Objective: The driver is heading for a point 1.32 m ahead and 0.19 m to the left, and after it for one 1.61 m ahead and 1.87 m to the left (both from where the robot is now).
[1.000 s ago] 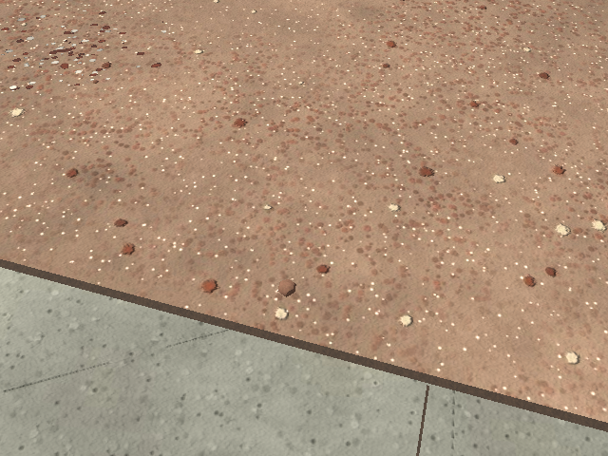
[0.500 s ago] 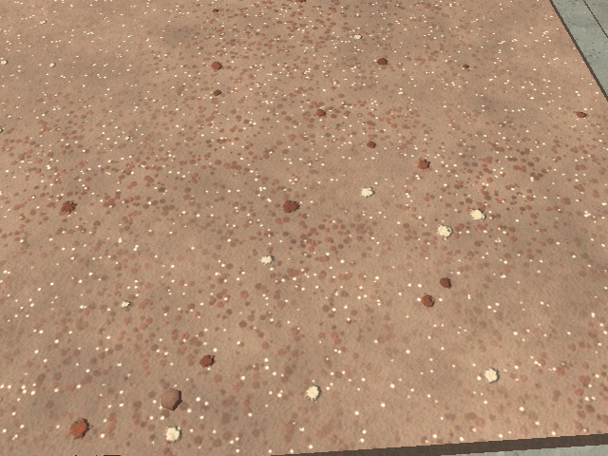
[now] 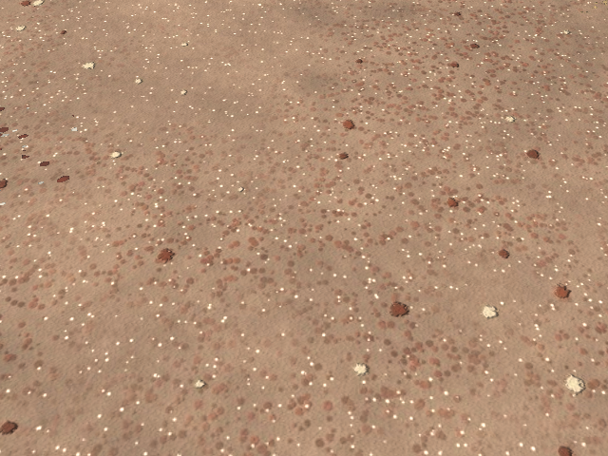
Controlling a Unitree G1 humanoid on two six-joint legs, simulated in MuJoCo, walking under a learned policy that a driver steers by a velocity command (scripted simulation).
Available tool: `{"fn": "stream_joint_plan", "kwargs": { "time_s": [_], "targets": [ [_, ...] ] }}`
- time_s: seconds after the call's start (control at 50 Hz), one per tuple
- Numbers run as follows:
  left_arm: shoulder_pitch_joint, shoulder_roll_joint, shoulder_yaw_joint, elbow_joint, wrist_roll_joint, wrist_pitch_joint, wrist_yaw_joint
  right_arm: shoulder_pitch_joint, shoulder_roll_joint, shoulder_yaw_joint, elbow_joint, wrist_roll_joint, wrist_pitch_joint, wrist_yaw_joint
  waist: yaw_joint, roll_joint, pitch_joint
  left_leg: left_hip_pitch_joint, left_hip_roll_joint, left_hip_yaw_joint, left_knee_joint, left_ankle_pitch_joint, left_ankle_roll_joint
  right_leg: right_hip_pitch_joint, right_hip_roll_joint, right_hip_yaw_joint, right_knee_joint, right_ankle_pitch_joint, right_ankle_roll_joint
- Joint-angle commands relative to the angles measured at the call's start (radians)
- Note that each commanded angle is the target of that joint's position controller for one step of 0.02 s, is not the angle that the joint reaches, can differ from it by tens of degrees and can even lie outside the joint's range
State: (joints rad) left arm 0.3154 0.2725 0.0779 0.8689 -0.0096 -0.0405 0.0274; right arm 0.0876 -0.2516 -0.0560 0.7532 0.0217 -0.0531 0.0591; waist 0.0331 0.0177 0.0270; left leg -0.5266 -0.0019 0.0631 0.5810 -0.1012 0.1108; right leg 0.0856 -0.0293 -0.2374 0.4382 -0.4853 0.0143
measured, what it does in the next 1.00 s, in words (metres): walks ahead, turning left: right foot, then left foot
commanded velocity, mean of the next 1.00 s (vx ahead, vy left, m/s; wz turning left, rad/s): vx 0.50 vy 0.00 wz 0.31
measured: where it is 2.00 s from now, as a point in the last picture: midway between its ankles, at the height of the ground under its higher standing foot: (257, 219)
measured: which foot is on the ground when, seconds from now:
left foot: down 0.00-0.48, up 0.50-0.96, down 0.98-1.00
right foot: down 0.00-0.00, up 0.02-0.46, down 0.48-0.98, up 1.00-1.00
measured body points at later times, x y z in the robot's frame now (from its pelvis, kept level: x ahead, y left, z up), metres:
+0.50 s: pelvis +0.29 +0.00 +0.01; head +0.32 +0.01 +0.46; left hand +0.45 +0.29 -0.06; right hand +0.41 -0.27 -0.11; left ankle +0.13 +0.08 -0.70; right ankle +0.43 -0.08 -0.72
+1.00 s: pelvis +0.54 +0.10 +0.01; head +0.56 +0.12 +0.46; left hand +0.43 +0.37 -0.12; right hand +0.84 -0.03 -0.05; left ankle +0.60 +0.24 -0.72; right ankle +0.43 -0.08 -0.70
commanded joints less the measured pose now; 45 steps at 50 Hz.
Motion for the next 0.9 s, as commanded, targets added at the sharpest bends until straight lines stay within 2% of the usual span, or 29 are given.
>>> {"fn": "stream_joint_plan", "kwargs": {
  "time_s": [0.02, 0.04, 0.06, 0.08, 0.1, 0.12, 0.14, 0.18, 0.22, 0.28, 0.34, 0.4, 0.42, 0.44, 0.46, 0.48, 0.5, 0.52, 0.54, 0.56, 0.58, 0.6, 0.64, 0.7, 0.74, 0.78, 0.84, 0.9],
  "targets": [
    [0.042, 0.035, -0.011, -0.124, 0.033, -0.033, -0.006, 0.35, -0.333, -0.112, 0.012, 0.007, 0.0, -0.031, -0.11, 0.219, -0.29, 0.859, 0.25, -0.581, -0.083, -0.081, 0.271, -0.666, 0.021, 0.076, 0.848, 0.14, 0.013],
    [-0.018, 0.067, -0.017, -0.138, 0.003, -0.079, -0.023, 0.364, -0.283, -0.091, -0.013, -0.001, -0.01, -0.028, -0.146, 0.16, -0.43, 0.974, 0.341, -0.913, -0.248, -0.181, 0.347, -0.829, 0.097, 0.313, 1.009, -0.107, 0.005],
    [-0.12, 0.123, -0.003, -0.167, -0.035, -0.105, -0.036, 0.337, -0.223, -0.076, -0.014, -0.009, -0.016, -0.03, -0.174, 0.1, -0.308, 0.907, 0.308, -0.763, -0.271, -0.145, 0.283, -0.918, 0.03, 0.357, 0.999, -0.028, -0.023],
    [-0.149, 0.12, -0.008, -0.178, -0.032, -0.117, -0.035, 0.272, -0.187, -0.066, -0.026, -0.002, -0.021, -0.03, -0.135, 0.02, -0.21, 0.759, 0.266, -0.631, -0.27, -0.077, 0.243, -0.9, -0.017, 0.346, 0.905, 0.059, -0.039],
    [-0.163, 0.122, -0.002, -0.173, -0.004, -0.118, -0.028, 0.2, -0.155, -0.056, -0.041, 0.0, -0.021, -0.03, -0.088, -0.033, -0.131, 0.598, 0.226, -0.538, -0.284, 0.025, 0.215, -0.841, -0.049, 0.333, 0.809, 0.1, -0.032],
    [-0.148, 0.136, 0.008, -0.172, 0.011, -0.106, -0.024, 0.158, -0.129, -0.045, -0.059, -0.01, -0.021, -0.034, -0.051, -0.016, -0.106, 0.492, 0.2, -0.481, -0.308, 0.106, 0.208, -0.765, -0.071, 0.335, 0.756, 0.13, -0.023],
    [-0.13, 0.133, 0.011, -0.174, 0.017, -0.092, -0.024, 0.14, -0.13, -0.044, -0.072, -0.014, -0.02, -0.037, -0.028, -0.001, -0.092, 0.427, 0.182, -0.461, -0.33, 0.14, 0.209, -0.721, -0.076, 0.332, 0.72, 0.143, -0.011],
    [-0.115, 0.107, 0.007, -0.178, 0.022, -0.07, -0.021, 0.139, -0.155, -0.05, -0.079, -0.01, -0.022, -0.047, -0.011, 0.007, -0.07, 0.334, 0.162, -0.402, -0.353, 0.212, 0.209, -0.694, -0.078, 0.307, 0.624, 0.171, 0.021],
    [-0.176, 0.083, -0.003, -0.202, 0.026, -0.059, -0.017, 0.161, -0.186, -0.059, -0.076, -0.007, -0.02, -0.061, -0.025, 0.017, -0.045, 0.272, 0.129, -0.344, -0.363, 0.231, 0.19, -0.689, -0.062, 0.284, 0.488, 0.276, 0.05],
    [-0.286, 0.055, -0.015, -0.23, 0.022, -0.063, -0.023, 0.199, -0.191, -0.061, -0.07, 0.001, -0.009, -0.072, -0.074, 0.052, -0.037, 0.236, 0.069, -0.295, -0.338, 0.14, 0.132, -0.62, -0.013, 0.275, 0.246, 0.492, 0.059],
    [-0.361, 0.07, -0.012, -0.255, 0.005, -0.072, -0.034, 0.251, -0.191, -0.061, -0.055, 0.005, 0.002, -0.074, -0.11, 0.073, -0.039, 0.272, 0.087, -0.352, -0.299, 0.053, 0.111, -0.578, 0.024, 0.284, 0.126, 0.558, 0.056],
    [-0.354, 0.101, -0.002, -0.257, 0.005, -0.088, -0.051, 0.277, -0.169, -0.054, -0.043, 0.001, 0.007, -0.078, -0.106, 0.091, -0.045, 0.385, 0.142, -0.425, -0.219, 0.021, 0.095, -0.573, 0.017, 0.302, 0.064, 0.506, 0.018],
    [-0.333, 0.109, 0.002, -0.254, 0.006, -0.093, -0.054, 0.274, -0.169, -0.054, -0.041, -0.003, 0.008, -0.078, -0.092, 0.105, -0.043, 0.406, 0.155, -0.443, -0.194, 0.045, 0.087, -0.552, 0.016, 0.296, 0.054, 0.468, -0.001],
    [-0.284, 0.114, 0.008, -0.242, 0.007, -0.098, -0.054, 0.261, -0.165, -0.053, -0.043, -0.004, 0.01, -0.077, -0.06, 0.116, -0.05, 0.412, 0.147, -0.443, -0.154, 0.097, 0.074, -0.489, 0.024, 0.277, 0.022, 0.452, -0.024],
    [-0.198, 0.138, 0.021, -0.219, 0.016, -0.103, -0.049, 0.253, -0.143, -0.044, -0.049, -0.008, 0.008, -0.074, -0.018, 0.111, -0.098, 0.402, 0.104, -0.418, -0.059, 0.199, 0.05, -0.358, 0.023, 0.271, 0.002, 0.448, -0.057],
    [-0.057, 0.185, 0.035, -0.204, 0.031, -0.107, -0.043, 0.244, -0.102, -0.026, -0.067, -0.019, 0.004, -0.07, 0.048, 0.042, -0.218, 0.31, 0.052, -0.353, 0.178, 0.137, 0.014, -0.129, -0.107, 0.396, 0.03, 0.454, -0.124],
    [0.078, 0.282, 0.063, -0.162, 0.039, -0.096, -0.044, 0.394, -0.048, -0.009, -0.071, 0.004, -0.009, -0.071, 0.02, -0.252, -0.358, -0.033, -0.098, -0.225, 0.537, -0.199, -0.069, 0.229, -0.317, 0.816, -0.018, 0.302, -0.305],
    [0.11, 0.214, 0.05, -0.14, 0.004, -0.089, -0.053, 0.393, -0.105, -0.012, -0.059, 0.014, -0.016, -0.071, 0.038, -0.3, -0.334, -0.218, -0.079, -0.246, 0.687, -0.471, -0.081, 0.254, -0.378, 1.053, -0.133, 0.033, -0.335],
    [0.054, 0.147, 0.03, -0.152, -0.004, -0.084, -0.051, 0.28, -0.173, -0.029, -0.072, 0.017, -0.017, -0.069, 0.06, -0.173, -0.178, -0.284, -0.03, -0.261, 0.744, -0.399, -0.076, 0.132, -0.341, 0.937, -0.154, -0.046, -0.289],
    [-0.002, 0.126, 0.018, -0.164, 0.008, -0.074, -0.048, 0.194, -0.168, -0.026, -0.094, 0.005, -0.017, -0.069, 0.048, -0.093, -0.104, -0.27, 0.011, -0.215, 0.73, -0.326, -0.073, 0.009, -0.296, 0.804, -0.164, 0.022, -0.255],
    [-0.042, 0.105, 0.009, -0.161, 0.014, -0.068, -0.049, 0.147, -0.153, -0.025, -0.109, -0.012, -0.02, -0.065, 0.024, -0.066, -0.033, -0.255, 0.042, -0.193, 0.661, -0.274, -0.074, -0.105, -0.254, 0.714, -0.191, 0.127, -0.249],
    [-0.064, 0.088, 0.0, -0.161, 0.02, -0.07, -0.048, 0.15, -0.142, -0.028, -0.11, -0.017, -0.02, -0.063, -0.004, -0.088, -0.023, -0.203, 0.076, -0.186, 0.599, -0.233, -0.074, -0.171, -0.222, 0.649, -0.21, 0.216, -0.234],
    [-0.065, 0.084, -0.003, -0.15, 0.015, -0.073, -0.049, 0.18, -0.106, -0.021, -0.1, -0.012, -0.016, -0.058, -0.026, -0.121, -0.033, -0.142, 0.092, -0.155, 0.522, -0.209, -0.084, -0.223, -0.184, 0.563, -0.242, 0.334, -0.234],
    [-0.038, 0.135, 0.01, -0.128, 0.004, -0.073, -0.042, 0.112, -0.073, -0.005, -0.124, -0.02, -0.017, -0.057, -0.015, -0.1, -0.026, -0.153, 0.106, -0.123, 0.355, -0.12, -0.107, -0.233, -0.186, 0.476, -0.276, 0.476, -0.253],
    [-0.021, 0.152, 0.013, -0.114, -0.001, -0.066, -0.038, 0.052, -0.057, 0.004, -0.133, -0.019, -0.022, -0.053, 0.005, -0.092, -0.024, -0.123, 0.101, -0.106, 0.219, -0.008, -0.113, -0.235, -0.168, 0.414, -0.284, 0.507, -0.237],
    [0.006, 0.163, 0.014, -0.099, -0.008, -0.059, -0.036, -0.008, -0.053, 0.007, -0.142, -0.014, -0.027, -0.047, 0.028, -0.094, -0.014, -0.075, 0.082, -0.088, 0.102, 0.086, -0.118, -0.238, -0.151, 0.369, -0.282, 0.507, -0.22],
    [0.065, 0.172, 0.014, -0.068, -0.015, -0.048, -0.037, -0.086, -0.063, 0.006, -0.165, -0.004, -0.031, -0.036, 0.057, -0.097, 0.004, -0.046, 0.059, -0.077, 0.01, 0.129, -0.113, -0.194, -0.174, 0.365, -0.263, 0.498, -0.208],
    [0.082, 0.187, 0.018, -0.047, -0.018, -0.032, -0.033, -0.117, -0.083, -0.001, -0.185, -0.001, -0.038, -0.023, 0.045, -0.108, 0.017, -0.03, 0.046, -0.075, -0.054, 0.053, -0.079, -0.115, -0.215, 0.383, -0.215, 0.54, -0.188]
  ]
}}
Velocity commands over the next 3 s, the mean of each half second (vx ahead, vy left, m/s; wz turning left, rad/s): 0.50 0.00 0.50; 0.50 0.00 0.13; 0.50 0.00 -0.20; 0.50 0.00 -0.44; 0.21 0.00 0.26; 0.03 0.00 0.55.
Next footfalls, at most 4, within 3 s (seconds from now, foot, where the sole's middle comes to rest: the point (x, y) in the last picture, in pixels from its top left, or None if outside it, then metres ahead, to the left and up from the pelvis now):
0.48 right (362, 452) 0.46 -0.07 -0.75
0.98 left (217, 369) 0.64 0.25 -0.75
1.52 right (295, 247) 0.99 0.09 -0.75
2.00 left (225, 173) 1.25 0.31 -0.75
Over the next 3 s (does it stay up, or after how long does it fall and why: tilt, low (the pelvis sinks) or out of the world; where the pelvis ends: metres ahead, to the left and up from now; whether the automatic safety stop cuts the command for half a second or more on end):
stays up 1.24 0.24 0.02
